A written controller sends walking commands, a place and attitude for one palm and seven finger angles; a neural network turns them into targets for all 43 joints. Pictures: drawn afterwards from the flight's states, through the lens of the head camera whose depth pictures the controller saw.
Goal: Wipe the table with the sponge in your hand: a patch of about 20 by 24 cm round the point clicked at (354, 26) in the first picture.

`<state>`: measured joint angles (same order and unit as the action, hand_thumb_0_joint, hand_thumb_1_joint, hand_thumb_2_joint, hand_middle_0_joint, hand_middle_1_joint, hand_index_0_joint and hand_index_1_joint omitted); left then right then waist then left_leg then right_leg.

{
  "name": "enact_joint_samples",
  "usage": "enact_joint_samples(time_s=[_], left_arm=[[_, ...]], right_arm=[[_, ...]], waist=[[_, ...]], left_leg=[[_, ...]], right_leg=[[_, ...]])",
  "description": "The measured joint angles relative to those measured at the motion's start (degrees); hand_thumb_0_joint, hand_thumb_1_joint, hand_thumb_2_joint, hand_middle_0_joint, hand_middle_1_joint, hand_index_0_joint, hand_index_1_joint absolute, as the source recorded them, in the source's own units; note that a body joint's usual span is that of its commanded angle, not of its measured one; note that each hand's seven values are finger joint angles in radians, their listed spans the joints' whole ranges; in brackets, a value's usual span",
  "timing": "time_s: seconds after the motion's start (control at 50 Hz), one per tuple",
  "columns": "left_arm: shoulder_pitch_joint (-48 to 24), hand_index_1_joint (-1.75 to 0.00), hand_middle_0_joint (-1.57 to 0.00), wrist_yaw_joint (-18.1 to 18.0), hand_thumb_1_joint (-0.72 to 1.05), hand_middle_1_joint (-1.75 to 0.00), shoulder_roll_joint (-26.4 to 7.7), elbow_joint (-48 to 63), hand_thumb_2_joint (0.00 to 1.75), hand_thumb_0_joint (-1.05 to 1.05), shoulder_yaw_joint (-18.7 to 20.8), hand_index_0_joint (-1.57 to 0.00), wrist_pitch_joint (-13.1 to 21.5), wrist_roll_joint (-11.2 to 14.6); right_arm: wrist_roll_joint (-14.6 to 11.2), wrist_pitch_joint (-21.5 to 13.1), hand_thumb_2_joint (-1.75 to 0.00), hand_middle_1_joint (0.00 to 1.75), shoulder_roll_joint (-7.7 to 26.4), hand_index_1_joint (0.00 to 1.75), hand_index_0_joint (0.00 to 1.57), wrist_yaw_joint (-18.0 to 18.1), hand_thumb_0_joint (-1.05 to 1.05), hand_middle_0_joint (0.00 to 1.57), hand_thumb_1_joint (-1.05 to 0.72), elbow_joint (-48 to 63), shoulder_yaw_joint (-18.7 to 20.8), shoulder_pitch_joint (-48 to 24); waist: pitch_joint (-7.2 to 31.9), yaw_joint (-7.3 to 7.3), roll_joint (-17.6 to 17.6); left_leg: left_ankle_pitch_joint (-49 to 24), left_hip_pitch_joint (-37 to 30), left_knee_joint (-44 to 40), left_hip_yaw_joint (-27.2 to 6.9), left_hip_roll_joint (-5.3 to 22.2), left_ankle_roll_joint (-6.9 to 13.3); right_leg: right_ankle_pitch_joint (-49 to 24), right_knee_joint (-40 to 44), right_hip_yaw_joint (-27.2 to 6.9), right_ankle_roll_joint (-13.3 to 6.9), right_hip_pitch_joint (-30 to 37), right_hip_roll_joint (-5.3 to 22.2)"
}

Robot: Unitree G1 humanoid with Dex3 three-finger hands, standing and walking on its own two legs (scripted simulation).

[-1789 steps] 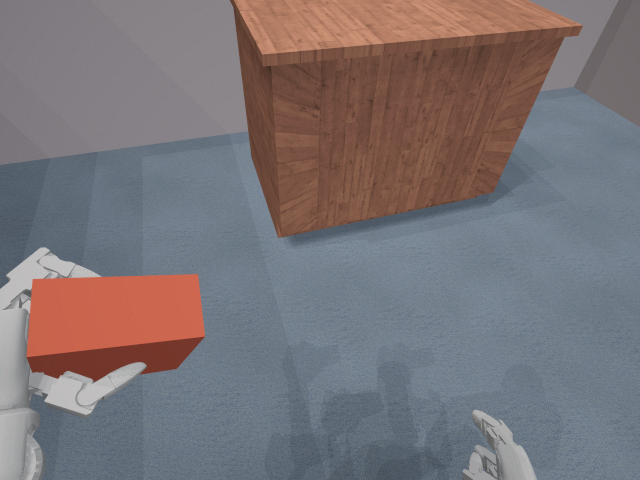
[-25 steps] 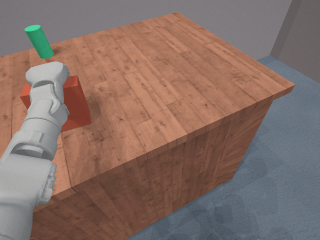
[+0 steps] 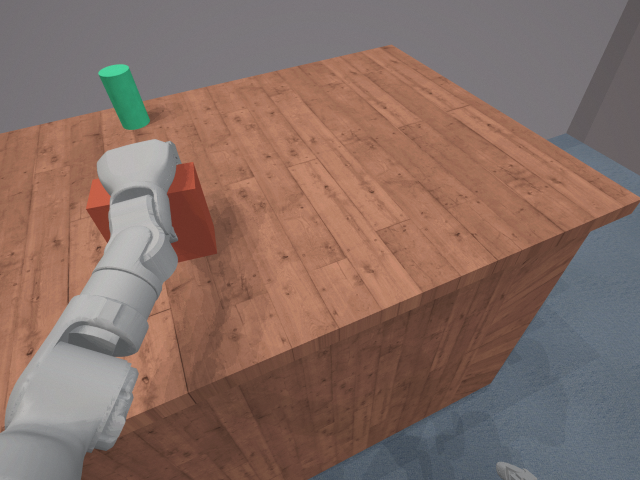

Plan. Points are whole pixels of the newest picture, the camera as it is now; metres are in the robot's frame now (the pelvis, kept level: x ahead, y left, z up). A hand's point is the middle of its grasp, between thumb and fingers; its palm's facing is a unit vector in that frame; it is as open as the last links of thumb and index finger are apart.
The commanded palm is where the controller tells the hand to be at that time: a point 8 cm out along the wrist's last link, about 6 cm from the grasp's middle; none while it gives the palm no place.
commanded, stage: wipe back along the third lane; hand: left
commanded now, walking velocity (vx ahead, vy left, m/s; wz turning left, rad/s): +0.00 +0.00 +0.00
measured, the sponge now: (164, 230) +0.42 +0.26 +0.09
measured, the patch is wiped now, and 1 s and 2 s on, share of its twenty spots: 1.00 1.00 1.00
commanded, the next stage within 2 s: slide back across to the middle lane in 1.30 s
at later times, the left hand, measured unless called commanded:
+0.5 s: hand (163, 219) +0.38 +0.22 +0.15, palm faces +0.14 -0.05 -0.99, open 10.3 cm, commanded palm +0.33 +0.20 +0.17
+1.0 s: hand (181, 252) +0.33 +0.18 +0.15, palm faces +0.21 -0.10 -0.97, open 10.3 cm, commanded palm +0.28 +0.17 +0.17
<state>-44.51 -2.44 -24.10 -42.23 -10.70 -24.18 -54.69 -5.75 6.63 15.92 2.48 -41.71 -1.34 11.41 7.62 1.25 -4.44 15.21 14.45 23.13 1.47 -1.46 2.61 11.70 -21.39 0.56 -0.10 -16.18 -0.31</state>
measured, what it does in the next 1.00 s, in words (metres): stands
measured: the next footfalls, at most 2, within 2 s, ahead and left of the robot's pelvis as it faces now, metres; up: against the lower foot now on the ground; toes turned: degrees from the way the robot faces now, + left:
none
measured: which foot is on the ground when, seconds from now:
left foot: down 0.00-1.00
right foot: down 0.00-1.00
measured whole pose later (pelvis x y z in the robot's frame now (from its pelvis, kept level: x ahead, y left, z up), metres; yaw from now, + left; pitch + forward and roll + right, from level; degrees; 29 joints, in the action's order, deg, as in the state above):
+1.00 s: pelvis +0.00 -0.02 -0.01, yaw +1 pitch +1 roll +0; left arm -21.4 1.0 -19.9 -2.0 -18.8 -42.0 -55.2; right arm -6.6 11.4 15.6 -1.5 -35.4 -4.5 0.9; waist 6.6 4.8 -5.8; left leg 18.2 10.4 28.0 0.4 -0.6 0.9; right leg 16.2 -28.5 1.9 -1.9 -13.0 -1.0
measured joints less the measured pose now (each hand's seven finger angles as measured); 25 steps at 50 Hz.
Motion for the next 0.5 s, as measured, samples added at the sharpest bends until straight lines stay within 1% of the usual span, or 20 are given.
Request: enact_joint_samples(time_s=[0.12, 0.22, 0.32, 0.5], left_arm=[[1.45, -1.33, -0.66, 0.44, -0.53, -1.35, 2.24, 5.32, 1.07, 0.01, -3.49, -0.72, -7.28, 0.12], [3.08, -1.33, -0.65, 2.13, -0.52, -1.35, 3.51, 9.97, 1.06, 0.00, -5.57, -0.71, -11.61, -0.09], [5.44, -1.34, -0.64, 3.97, -0.51, -1.36, 4.28, 15.31, 1.06, 0.00, -7.63, -0.71, -14.00, -0.69], [13.14, -1.34, -0.64, 5.23, -0.51, -1.36, 4.87, 28.15, 1.06, 0.00, -9.40, -0.70, -15.50, -1.67]], right_arm=[[-0.34, 0.68, -0.90, 0.30, -0.47, 0.30, 0.20, -0.74, 0.01, 0.20, -0.91, 1.60, -0.87, -4.69], [-0.32, 1.43, -0.90, 0.30, -0.40, 0.30, 0.20, -1.28, 0.01, 0.20, -0.91, 3.38, -1.41, -7.71], [-0.31, 2.09, -0.90, 0.30, -0.27, 0.30, 0.20, -1.94, 0.01, 0.20, -0.91, 4.80, -1.83, -9.21], [-0.30, 2.87, -0.90, 0.30, -0.40, 0.30, 0.20, -3.86, 0.01, 0.20, -0.91, 5.87, -2.42, -10.19]], waist=[[-0.32, 0.91, 0.06], [-0.27, 1.74, -0.17], [0.02, 2.68, -0.33], [0.39, 4.19, -1.37]], left_leg=[[0.57, -1.21, 0.23, -0.33, -0.59, 0.44], [1.28, -1.92, 0.74, -0.69, -0.95, 0.67], [2.27, -2.34, 1.70, -1.26, -1.13, 0.72], [3.83, -3.04, 3.47, -1.85, -0.90, 0.53]], right_leg=[[0.84, -0.44, 0.30, 0.38, 1.28, 0.60], [1.80, -1.16, 0.66, 0.51, 2.04, 0.96], [3.02, -2.24, 1.24, 0.43, 2.61, 1.16], [4.44, -4.05, 1.90, 0.06, 3.41, 0.97]])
